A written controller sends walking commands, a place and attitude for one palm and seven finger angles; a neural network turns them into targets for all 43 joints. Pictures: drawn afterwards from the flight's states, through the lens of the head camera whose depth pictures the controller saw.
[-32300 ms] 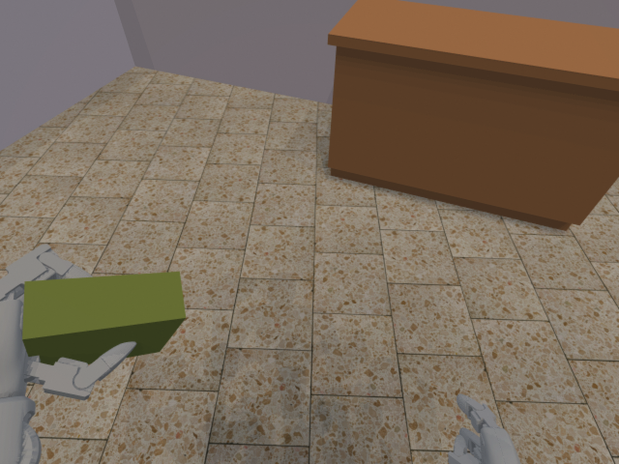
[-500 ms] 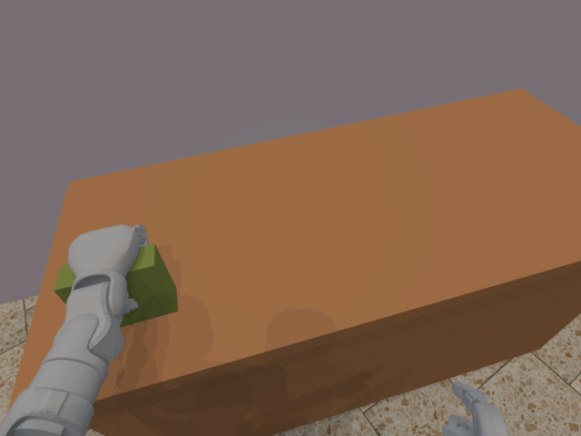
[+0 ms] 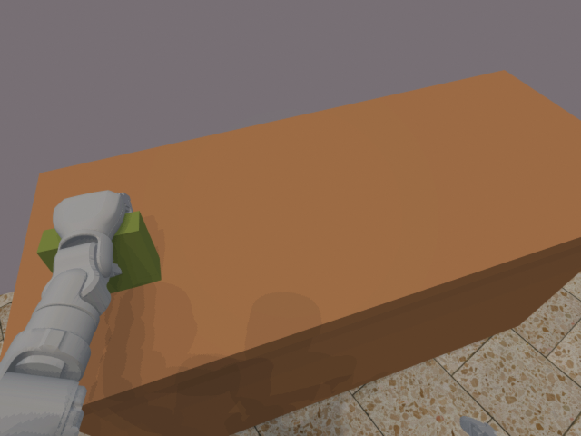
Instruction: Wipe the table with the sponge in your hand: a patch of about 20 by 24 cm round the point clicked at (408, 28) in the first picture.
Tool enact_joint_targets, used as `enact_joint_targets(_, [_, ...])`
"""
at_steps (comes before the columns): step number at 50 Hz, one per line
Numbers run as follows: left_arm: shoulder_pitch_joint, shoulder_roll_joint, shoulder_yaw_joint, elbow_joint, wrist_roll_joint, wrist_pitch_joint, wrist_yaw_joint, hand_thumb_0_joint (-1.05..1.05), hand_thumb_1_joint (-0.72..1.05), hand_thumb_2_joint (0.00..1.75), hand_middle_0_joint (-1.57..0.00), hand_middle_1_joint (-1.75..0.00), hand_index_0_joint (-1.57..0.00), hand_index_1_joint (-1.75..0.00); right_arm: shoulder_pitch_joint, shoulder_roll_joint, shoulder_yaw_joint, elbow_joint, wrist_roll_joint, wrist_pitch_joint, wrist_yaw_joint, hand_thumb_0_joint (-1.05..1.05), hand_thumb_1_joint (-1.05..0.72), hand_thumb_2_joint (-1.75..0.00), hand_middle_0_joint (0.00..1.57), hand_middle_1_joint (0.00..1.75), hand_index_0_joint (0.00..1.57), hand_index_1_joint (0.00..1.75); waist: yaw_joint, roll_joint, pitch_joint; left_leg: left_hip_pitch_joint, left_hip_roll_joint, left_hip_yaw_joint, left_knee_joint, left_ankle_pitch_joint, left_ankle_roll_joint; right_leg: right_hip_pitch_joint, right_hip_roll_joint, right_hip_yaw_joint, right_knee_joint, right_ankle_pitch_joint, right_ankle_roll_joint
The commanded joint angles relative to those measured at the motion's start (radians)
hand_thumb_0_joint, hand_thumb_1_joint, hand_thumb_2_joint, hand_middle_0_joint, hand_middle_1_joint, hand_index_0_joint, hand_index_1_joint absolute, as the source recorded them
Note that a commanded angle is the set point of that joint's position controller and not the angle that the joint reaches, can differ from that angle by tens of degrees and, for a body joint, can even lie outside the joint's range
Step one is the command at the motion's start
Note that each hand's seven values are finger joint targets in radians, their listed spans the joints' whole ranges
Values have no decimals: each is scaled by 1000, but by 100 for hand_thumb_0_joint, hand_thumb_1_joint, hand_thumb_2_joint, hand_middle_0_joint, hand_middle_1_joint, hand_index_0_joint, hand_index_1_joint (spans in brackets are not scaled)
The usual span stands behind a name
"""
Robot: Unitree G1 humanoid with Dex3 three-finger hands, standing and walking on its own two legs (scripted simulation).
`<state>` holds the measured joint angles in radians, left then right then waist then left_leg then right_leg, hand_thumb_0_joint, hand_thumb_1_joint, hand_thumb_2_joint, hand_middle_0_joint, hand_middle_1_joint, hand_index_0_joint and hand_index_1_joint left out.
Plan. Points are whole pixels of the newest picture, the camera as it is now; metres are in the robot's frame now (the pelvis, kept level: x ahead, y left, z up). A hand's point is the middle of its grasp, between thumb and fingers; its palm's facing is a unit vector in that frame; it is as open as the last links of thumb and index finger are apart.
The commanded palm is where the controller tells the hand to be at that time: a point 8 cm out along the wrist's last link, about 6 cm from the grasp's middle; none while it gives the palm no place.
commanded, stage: wipe forward along the first lane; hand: left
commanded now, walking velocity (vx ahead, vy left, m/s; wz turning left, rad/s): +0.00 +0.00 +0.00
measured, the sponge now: (111, 265) +0.36 +0.32 +0.01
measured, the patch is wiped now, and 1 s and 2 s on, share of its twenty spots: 0.15 0.20 0.30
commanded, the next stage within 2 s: slide across to the middle lane in 0.48 s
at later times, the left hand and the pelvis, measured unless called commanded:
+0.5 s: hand (106, 211) +0.43 +0.34 +0.05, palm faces -0.15 +0.02 -0.99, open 9.2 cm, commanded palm +0.42 +0.32 +0.09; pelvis +0.01 +0.01 +0.00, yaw +0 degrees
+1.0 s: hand (115, 206) +0.44 +0.33 +0.06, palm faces -0.10 +0.01 -1.00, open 9.2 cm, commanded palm +0.42 +0.29 +0.10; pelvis +0.02 +0.03 +0.00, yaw +0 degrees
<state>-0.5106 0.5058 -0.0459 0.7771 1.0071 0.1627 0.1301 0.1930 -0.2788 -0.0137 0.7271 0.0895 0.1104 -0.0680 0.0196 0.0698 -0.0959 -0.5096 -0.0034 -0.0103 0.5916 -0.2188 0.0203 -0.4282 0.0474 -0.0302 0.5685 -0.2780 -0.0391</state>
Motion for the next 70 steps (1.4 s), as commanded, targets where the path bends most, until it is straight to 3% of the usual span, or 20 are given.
enact_joint_targets(1, [-290,220,42,-19,31,-2,30,0,10,130,-120,-160,-120,-160,-46,-142,-43,-119,-4,-35,-10,0,-90,-90,20,30,20,30,-29,-98,-183,130,-21,-26,-47,19,36,19,-18,59,-119,100,-12])
enact_joint_targets(10, [-412,296,78,77,53,-15,36,0,10,130,-120,-160,-120,-160,-6,-155,-45,-97,-3,-29,-9,0,-90,-90,20,30,20,30,-47,-78,-202,133,-10,-39,-44,26,35,-27,-13,59,-115,83,-17])
enact_joint_targets(14, [-429,243,19,93,65,-19,31,0,10,130,-120,-160,-120,-160,19,-148,-46,-106,-7,-24,0,0,-90,-90,20,30,20,30,-59,-75,-226,149,-4,-38,-28,65,32,-40,-11,42,-102,115,-15])
enact_joint_targets(20, [-482,307,74,132,59,-29,36,0,10,130,-120,-160,-120,-160,44,-159,-50,-87,-8,-20,-1,0,-90,-90,20,30,20,30,-62,-61,-247,149,2,-51,-25,83,31,-58,-6,42,-94,119,-20])
enact_joint_targets(23, [-500,264,26,145,70,-31,37,0,10,130,-120,-160,-120,-160,67,-155,-54,-85,-14,-16,5,0,-90,-90,20,30,20,30,-78,-67,-272,170,6,-44,-7,119,31,-67,-4,34,-85,151,-16])
enact_joint_targets(25, [-502,335,93,162,64,-34,40,0,10,130,-120,-160,-120,-160,70,-164,-54,-75,-14,-13,2,0,-90,-90,20,30,20,30,-68,-66,-285,154,6,-44,-6,134,30,-46,-5,43,-82,176,-19])
enact_joint_targets(30, [-533,345,84,168,64,-38,34,0,10,130,-120,-160,-120,-160,80,-164,-55,-78,-12,-10,6,0,-90,-90,20,30,20,30,-76,-50,-285,143,4,-34,-4,141,34,-33,-8,46,-85,204,-16])
enact_joint_targets(37, [-486,271,59,16,25,-56,38,0,10,130,-120,-160,-120,-160,66,-144,-69,-89,-14,-9,18,0,-90,-90,20,30,20,30,-53,6,-370,281,15,-45,-5,278,26,10,-5,33,-91,276,-20])
enact_joint_targets(40, [-501,264,73,-2,4,-37,53,0,10,130,-120,-160,-120,-160,29,-147,-65,-77,-9,-8,16,0,-90,-90,20,30,20,30,-55,-13,-315,282,17,-55,-34,250,24,3,-5,34,-107,243,-21])
enact_joint_targets(44, [-537,179,-11,-2,10,1,61,0,10,130,-120,-160,-120,-160,7,-138,-59,-77,-8,-11,19,0,-90,-90,20,30,20,30,-69,-10,-279,295,20,-60,-54,212,18,-20,-7,19,-117,190,-19])
enact_joint_targets(45, [-528,201,30,4,4,4,66,0,10,130,-120,-160,-120,-160,5,-141,-62,-65,-9,-12,17,0,-90,-90,20,30,20,30,-60,-14,-282,304,21,-68,-57,225,15,-17,-5,21,-115,194,-23])
enact_joint_targets(47, [-549,123,-46,-20,8,13,60,0,10,130,-120,-160,-120,-160,2,-132,-61,-75,-12,-14,19,0,-90,-90,20,30,20,30,-69,-6,-301,334,24,-74,-54,244,9,-30,-6,10,-112,196,-23])
enact_joint_targets(53, [-579,49,-83,-9,13,47,69,0,10,130,-120,-160,-120,-160,-20,-122,-58,-74,-19,-6,23,0,-90,-90,20,30,20,30,-71,-22,-309,361,31,-89,-52,254,-7,-56,-4,-1,-99,184,-24])
enact_joint_targets(55, [-595,96,-30,5,13,59,82,0,10,130,-120,-160,-120,-160,-29,-128,-57,-64,-22,-2,19,0,-90,-90,20,30,20,30,-63,-29,-307,343,26,-85,-55,247,-8,-39,-5,6,-99,193,-27])
enact_joint_targets(59, [-640,66,-70,30,25,96,91,0,10,130,-120,-160,-120,-160,-39,-119,-47,-72,-24,7,19,0,-90,-90,20,30,20,30,-71,-41,-319,317,20,-66,-51,229,-1,-19,-9,5,-99,203,-22])
enact_joint_targets(60, [-642,117,-18,40,23,100,97,0,10,130,-120,-160,-120,-160,-40,-128,-48,-63,-26,8,17,0,-90,-90,20,30,20,30,-64,-32,-316,313,20,-68,-53,235,-3,-7,-9,12,-99,214,-26])
enact_joint_targets(62, [-665,71,-68,36,23,106,92,0,10,130,-120,-160,-120,-160,-37,-119,-46,-72,-25,8,17,0,-90,-90,20,30,20,30,-77,-49,-336,310,18,-57,-43,240,5,7,-12,8,-99,235,-19])
enact_joint_targets(65, [-625,112,-21,52,20,112,89,0,10,130,-120,-160,-120,-160,-39,-127,-45,-71,-28,15,17,0,-90,-90,20,30,20,30,-60,-39,-353,297,11,-52,-40,268,5,52,-14,24,-97,294,-23])
enact_joint_targets(67, [-605,48,-81,40,23,112,79,0,10,130,-120,-160,-120,-160,-39,-116,-46,-83,-25,17,21,0,-90,-90,20,30,20,30,-68,-49,-349,297,10,-44,-33,275,11,53,-17,20,-98,308,-18])
enact_joint_targets(70, [-492,73,-25,3,12,108,80,0,10,130,-120,-160,-120,-160,-52,-123,-53,-89,-25,22,27,0,-90,-90,20,30,20,30,-33,-37,-367,313,11,-51,-39,318,7,87,-16,27,-94,340,-26])
